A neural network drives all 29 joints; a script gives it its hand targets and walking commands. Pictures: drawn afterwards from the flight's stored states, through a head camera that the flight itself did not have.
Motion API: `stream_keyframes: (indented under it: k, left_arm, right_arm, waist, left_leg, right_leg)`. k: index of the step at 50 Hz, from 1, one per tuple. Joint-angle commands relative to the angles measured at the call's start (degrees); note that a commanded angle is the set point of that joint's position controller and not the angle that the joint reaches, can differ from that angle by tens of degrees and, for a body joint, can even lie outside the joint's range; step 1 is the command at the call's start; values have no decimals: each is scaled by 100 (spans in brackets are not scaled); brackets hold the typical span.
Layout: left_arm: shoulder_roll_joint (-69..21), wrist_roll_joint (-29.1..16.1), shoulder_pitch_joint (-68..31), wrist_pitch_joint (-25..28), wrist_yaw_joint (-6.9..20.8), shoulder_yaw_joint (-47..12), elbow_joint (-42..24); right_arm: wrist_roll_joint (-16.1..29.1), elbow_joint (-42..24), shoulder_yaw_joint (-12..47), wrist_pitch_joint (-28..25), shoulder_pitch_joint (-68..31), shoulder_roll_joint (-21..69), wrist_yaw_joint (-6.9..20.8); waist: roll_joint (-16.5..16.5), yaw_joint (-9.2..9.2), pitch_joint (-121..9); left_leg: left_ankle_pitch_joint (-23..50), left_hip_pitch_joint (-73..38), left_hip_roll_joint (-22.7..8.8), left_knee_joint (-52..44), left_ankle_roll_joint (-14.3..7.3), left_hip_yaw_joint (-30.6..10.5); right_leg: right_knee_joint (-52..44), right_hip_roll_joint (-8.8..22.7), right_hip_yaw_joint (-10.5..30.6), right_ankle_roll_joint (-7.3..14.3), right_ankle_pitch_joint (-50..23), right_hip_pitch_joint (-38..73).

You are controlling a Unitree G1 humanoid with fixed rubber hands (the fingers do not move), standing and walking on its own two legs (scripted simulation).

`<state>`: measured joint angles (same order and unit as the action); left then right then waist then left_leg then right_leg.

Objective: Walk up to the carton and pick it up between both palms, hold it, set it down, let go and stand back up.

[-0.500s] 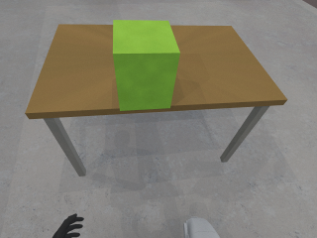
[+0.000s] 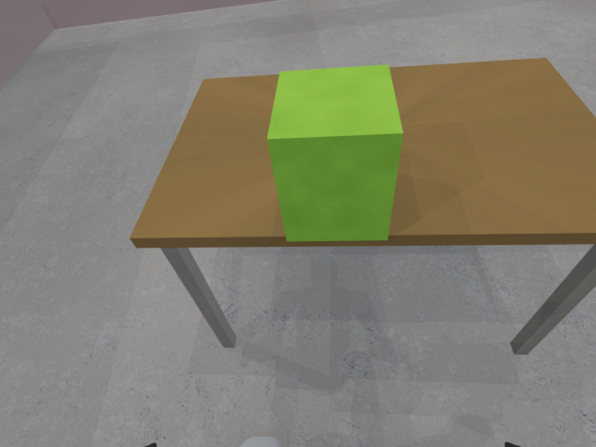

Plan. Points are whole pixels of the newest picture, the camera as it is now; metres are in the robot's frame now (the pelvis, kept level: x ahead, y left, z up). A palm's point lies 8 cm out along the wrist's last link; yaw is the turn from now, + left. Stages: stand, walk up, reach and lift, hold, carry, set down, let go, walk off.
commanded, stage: walk up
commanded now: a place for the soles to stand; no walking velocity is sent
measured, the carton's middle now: (334, 157) +0.61 -0.02 +0.03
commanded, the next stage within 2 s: none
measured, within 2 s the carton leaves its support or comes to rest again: neither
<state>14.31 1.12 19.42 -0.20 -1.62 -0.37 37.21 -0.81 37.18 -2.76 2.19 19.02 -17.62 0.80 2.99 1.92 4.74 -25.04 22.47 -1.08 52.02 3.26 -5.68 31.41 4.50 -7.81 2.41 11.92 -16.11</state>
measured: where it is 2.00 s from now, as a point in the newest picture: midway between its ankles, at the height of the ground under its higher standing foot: outside the picture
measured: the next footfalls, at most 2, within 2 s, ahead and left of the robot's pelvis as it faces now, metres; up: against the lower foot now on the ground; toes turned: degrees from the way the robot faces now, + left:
left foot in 0.12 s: +0.08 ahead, +0.15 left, +0.00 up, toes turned +0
right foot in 0.46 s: +0.01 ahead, -0.14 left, +0.00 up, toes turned +1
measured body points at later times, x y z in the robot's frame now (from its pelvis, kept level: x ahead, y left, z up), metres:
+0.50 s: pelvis -0.01 +0.01 -0.01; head +0.02 +0.02 +0.44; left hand +0.07 +0.28 -0.13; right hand +0.13 -0.26 -0.10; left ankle +0.04 +0.15 -0.73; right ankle -0.03 -0.14 -0.74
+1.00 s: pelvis +0.00 +0.01 -0.01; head +0.01 +0.02 +0.44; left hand +0.12 +0.26 -0.11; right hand +0.11 -0.27 -0.09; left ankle +0.04 +0.15 -0.73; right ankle -0.03 -0.14 -0.73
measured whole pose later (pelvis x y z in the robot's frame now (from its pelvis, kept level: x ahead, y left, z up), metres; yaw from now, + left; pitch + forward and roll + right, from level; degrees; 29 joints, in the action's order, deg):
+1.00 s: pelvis +0.00 +0.01 -0.01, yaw -3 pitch -1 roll +0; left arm 17.2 0.4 18.5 0.0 1.2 0.8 34.7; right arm -0.9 36.4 -0.8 -0.3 15.6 -17.3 0.6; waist -1.9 0.0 2.1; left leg -15.0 17.8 -3.5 34.0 1.8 2.0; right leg 34.4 0.4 4.4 -1.8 20.2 -13.2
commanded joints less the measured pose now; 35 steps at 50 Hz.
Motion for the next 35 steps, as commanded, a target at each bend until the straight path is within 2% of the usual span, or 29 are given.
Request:
stream_keyframes:
  k: [1, 2, 3, 4, 5, 6, 7, 8, 9, 10, 11, 12, 13, 15, 18, 20, 21, 22, 23, 24, 25, 26, 27, 28, 29, 30, 31, 32, 35]
  left_arm:
    - [1316, -25, -218, -110, 113, 361, -445]
    - [1321, -56, -320, -138, 147, 359, -487]
    - [1200, -98, -331, -145, 200, 353, -486]
    - [1122, -129, -274, -151, 236, 307, -479]
    - [945, -190, -127, -155, 267, 237, -480]
    - [523, -266, 177, -157, 285, 113, -545]
    - [726, -135, 230, -270, 220, 245, -470]
    - [880, -24, 135, -353, 209, 322, -400]
    - [1036, 16, 76, -352, 223, 374, -376]
    - [1089, 14, 3, -307, 228, 386, -377]
    - [1103, -4, -38, -263, 215, 391, -342]
    - [1030, 3, 82, -246, 196, 375, -265]
    - [889, -5, 240, -233, 191, 328, -201]
    - [724, -31, 247, -185, 178, 262, -222]
    - [626, -70, 33, -89, 168, 250, -290]
    - [652, -61, 213, -12, 161, 310, -250]
    - [701, -44, 345, 39, 153, 347, -208]
    - [812, -14, 373, 84, 143, 391, -199]
    - [934, 33, 413, 109, 142, 425, -207]
    - [1172, 107, 361, 109, 139, 469, -246]
    - [1557, -16, -66, 68, 142, 571, -300]
    - [1477, -100, -536, 20, 188, 541, -367]
    - [1072, -126, -766, 17, 265, 391, -457]
    - [837, -121, -626, 33, 291, 341, -514]
    - [742, -122, -406, 70, 285, 304, -559]
    - [761, -138, -207, 99, 276, 288, -545]
    - [839, -163, -82, 111, 291, 297, -513]
    - [904, -186, -54, 101, 315, 318, -488]
    - [950, -148, 65, 72, 291, 383, -528]
  right_arm:
    - [29, -386, -122, -216, 302, -255, -118]
    - [16, -356, -149, -239, 400, -288, -147]
    - [-69, -375, -205, -252, 360, -435, -181]
    - [-76, -415, -221, -272, 341, -520, -197]
    - [-93, -469, -221, -304, 308, -616, -212]
    - [-141, -565, -221, -332, 84, -846, -244]
    - [5, -584, -438, -255, -129, -1406, -278]
    - [39, -599, -453, -252, -497, -1405, -272]
    - [72, -597, -315, -300, -566, -1011, -232]
    - [40, -608, -224, -319, -392, -771, -222]
    - [17, -636, -156, -334, -291, -647, -242]
    - [-14, -641, -127, -343, -225, -581, -249]
    - [-46, -606, -124, -338, -197, -571, -238]
    - [-62, -567, -112, -307, -168, -570, -209]
    - [-128, -647, -150, -245, -186, -657, -177]
    - [-135, -665, -147, -188, -316, -754, -164]
    - [-98, -688, -130, -167, -414, -790, -148]
    - [-58, -718, -105, -163, -410, -740, -127]
    - [1, -767, -67, -172, -377, -646, -96]
    - [56, -890, 5, -182, -273, -415, -65]
    - [115, -903, 26, -128, -380, -252, -92]
    - [17, -801, 21, -96, -271, -203, -91]
    - [8, -719, 11, -144, -245, -352, -77]
    - [41, -667, -21, -211, -343, -553, -58]
    - [33, -625, -44, -265, -436, -685, -39]
    - [-23, -629, -48, -297, -517, -680, -44]
    - [-86, -632, -34, -318, -509, -614, -67]
    - [-114, -622, -7, -340, -411, -550, -88]
    - [-30, -500, 13, -335, -310, -557, -59]
  waist:
    - [-1374, -61, -314]
    - [-1251, -162, -350]
    - [-1329, -222, -244]
    - [-1099, -287, -311]
    - [-587, -306, -410]
    - [546, -125, -433]
    - [834, -252, -32]
    - [1138, -151, 315]
    - [1156, -141, 347]
    - [1146, -221, 266]
    - [1152, -222, 152]
    - [1032, -205, -48]
    - [959, -211, -263]
    - [1002, -282, -602]
    - [1227, -386, -944]
    - [1102, -244, -1085]
    - [923, -124, -1121]
    - [731, -87, -1177]
    - [474, -69, -1282]
    - [-344, -126, -1214]
    - [-962, -259, -641]
    - [-1334, -455, -298]
    - [-1421, -538, -62]
    - [-1346, -371, 88]
    - [-1292, -251, 68]
    - [-1291, -189, 102]
    - [-1284, -191, 139]
    - [-1325, -232, 118]
    - [-1116, -155, 197]
  left_leg:
    - [822, -619, 175, -1398, -69, 857]
    - [1260, -982, 223, -1696, -127, 932]
    - [1576, -1297, 87, -1812, -228, 814]
    - [1536, -1422, 38, -2050, -303, 626]
    - [1261, -1493, -293, -2372, -446, -11]
    - [204, -953, -1340, -3156, -796, -1765]
    - [-552, 468, -1954, -3687, -1545, -2207]
    - [-802, 967, -1981, -3845, -1849, -2303]
    - [-294, 601, -1743, -3749, -1735, -1927]
    - [783, 87, -1484, -3535, -1536, -1490]
    - [1911, -276, -1308, -3279, -1417, -1122]
    - [2392, -557, -1172, -3110, -1336, -905]
    - [2460, -888, -1053, -3004, -1291, -766]
    - [2465, -1455, -923, -2821, -1272, -688]
    - [2510, -1760, -858, -2563, -1371, -440]
    - [2794, -1678, -793, -2115, -1292, -241]
    - [2924, -1458, -787, -1861, -1174, -129]
    - [2886, -1150, -781, -1655, -1018, -48]
    - [2381, -661, -788, -1566, -826, 14]
    - [1493, 31, -543, -1201, -534, 251]
    - [56, -260, -25, -1463, -328, 671]
    - [165, -1153, -173, -1523, -390, 419]
    - [502, -1211, -259, -2024, -408, 289]
    - [909, -929, -269, -2079, -362, 337]
    - [1300, -777, -267, -2069, -362, 334]
    - [1474, -804, -268, -2106, -370, 348]
    - [1439, -937, -288, -2179, -378, 331]
    - [1248, -1023, -337, -2264, -388, 264]
    - [911, -750, -257, -2350, -378, 321]
  right_leg:
    - [-614, 789, 775, 833, 864, -378]
    - [-389, 802, 746, 736, 712, -667]
    - [-320, 850, 763, 650, 670, -938]
    - [-207, 873, 782, 494, 650, -1069]
    - [67, 796, 747, 251, 947, -1269]
    - [1002, 271, 406, -168, 1420, -1304]
    - [1940, -189, 545, -272, 2132, -545]
    - [2599, -65, 871, -263, 1978, -430]
    - [2492, -30, 944, -289, 1963, -652]
    - [2262, -81, 938, -308, 1993, -877]
    - [2270, -130, 1024, -338, 1902, -1039]
    - [2385, -179, 1066, -382, 1809, -1064]
    - [2311, -233, 1057, -431, 1769, -1068]
    - [1637, -277, 972, -528, 1890, -1028]
    - [759, -421, 681, -601, 1786, -693]
    - [-256, -529, 478, -552, 887, -149]
    - [-881, -529, 452, -481, 73, 286]
    - [-995, -424, 682, -379, -415, 649]
    - [-807, -196, 1037, -212, -476, 1015]
    - [-945, 491, 2079, 109, -60, 1125]
    - [-1198, 936, 2576, 457, 991, -124]
    - [-1313, 867, 2394, 533, 1794, -1208]
    - [-1248, 510, 1922, 307, 1803, -1334]
    - [-1136, 161, 1486, 120, 1384, -999]
    - [-1003, 70, 1399, 32, 832, -724]
    - [-918, 110, 1477, 18, 425, -710]
    - [-895, 165, 1571, 18, 335, -825]
    - [-904, 164, 1598, 29, 533, -908]
    - [-967, 44, 1577, 35, 1165, -686]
